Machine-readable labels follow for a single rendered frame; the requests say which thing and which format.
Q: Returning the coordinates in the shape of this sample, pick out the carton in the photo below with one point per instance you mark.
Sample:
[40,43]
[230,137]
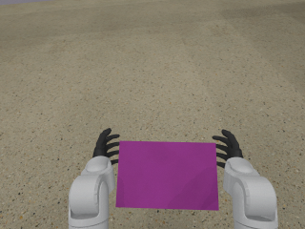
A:
[167,175]

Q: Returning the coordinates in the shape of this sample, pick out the robot right hand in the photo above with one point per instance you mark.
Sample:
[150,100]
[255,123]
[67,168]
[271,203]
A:
[232,149]

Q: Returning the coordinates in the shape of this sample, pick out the right robot forearm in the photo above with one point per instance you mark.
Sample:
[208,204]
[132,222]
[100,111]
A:
[254,197]

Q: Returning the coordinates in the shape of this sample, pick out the left robot forearm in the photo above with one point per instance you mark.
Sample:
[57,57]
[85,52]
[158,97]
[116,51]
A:
[89,195]

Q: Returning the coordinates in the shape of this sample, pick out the robot left hand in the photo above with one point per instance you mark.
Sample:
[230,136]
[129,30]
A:
[101,146]

